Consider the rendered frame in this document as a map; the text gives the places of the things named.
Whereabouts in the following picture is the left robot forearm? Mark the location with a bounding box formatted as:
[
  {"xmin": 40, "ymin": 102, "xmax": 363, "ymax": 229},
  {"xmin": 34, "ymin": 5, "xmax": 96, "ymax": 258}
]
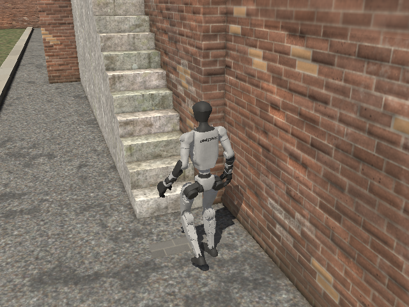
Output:
[{"xmin": 163, "ymin": 160, "xmax": 183, "ymax": 187}]

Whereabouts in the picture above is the left robot upper arm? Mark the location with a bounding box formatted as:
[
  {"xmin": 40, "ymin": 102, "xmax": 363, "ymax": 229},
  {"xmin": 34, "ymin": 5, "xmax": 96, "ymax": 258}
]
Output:
[{"xmin": 180, "ymin": 131, "xmax": 194, "ymax": 169}]

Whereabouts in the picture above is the right robot hand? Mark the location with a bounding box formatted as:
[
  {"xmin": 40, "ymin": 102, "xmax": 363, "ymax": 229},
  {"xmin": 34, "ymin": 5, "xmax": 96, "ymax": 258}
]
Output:
[{"xmin": 220, "ymin": 171, "xmax": 232, "ymax": 187}]

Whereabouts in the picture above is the right robot forearm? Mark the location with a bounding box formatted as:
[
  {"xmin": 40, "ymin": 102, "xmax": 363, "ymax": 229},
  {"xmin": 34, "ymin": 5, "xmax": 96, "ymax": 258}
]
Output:
[{"xmin": 224, "ymin": 156, "xmax": 235, "ymax": 174}]

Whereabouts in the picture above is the right robot upper arm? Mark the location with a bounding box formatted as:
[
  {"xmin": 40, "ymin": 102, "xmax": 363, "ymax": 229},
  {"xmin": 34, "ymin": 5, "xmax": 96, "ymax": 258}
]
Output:
[{"xmin": 215, "ymin": 126, "xmax": 235, "ymax": 159}]

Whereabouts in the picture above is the left robot hand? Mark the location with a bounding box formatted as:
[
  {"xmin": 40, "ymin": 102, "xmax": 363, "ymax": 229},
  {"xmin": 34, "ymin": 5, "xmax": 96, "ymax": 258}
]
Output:
[{"xmin": 157, "ymin": 181, "xmax": 172, "ymax": 198}]

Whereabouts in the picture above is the robot right shin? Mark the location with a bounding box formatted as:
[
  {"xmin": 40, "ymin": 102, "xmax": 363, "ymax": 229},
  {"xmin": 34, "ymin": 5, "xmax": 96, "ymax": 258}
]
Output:
[{"xmin": 203, "ymin": 208, "xmax": 216, "ymax": 249}]

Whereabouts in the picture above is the left robot foot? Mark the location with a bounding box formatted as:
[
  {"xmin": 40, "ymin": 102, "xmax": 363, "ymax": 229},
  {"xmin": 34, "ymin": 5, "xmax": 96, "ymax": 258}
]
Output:
[{"xmin": 191, "ymin": 255, "xmax": 206, "ymax": 265}]

